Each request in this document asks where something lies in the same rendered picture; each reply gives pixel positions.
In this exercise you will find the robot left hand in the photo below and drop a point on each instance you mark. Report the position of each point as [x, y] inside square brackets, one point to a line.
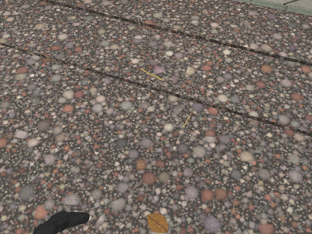
[60, 221]

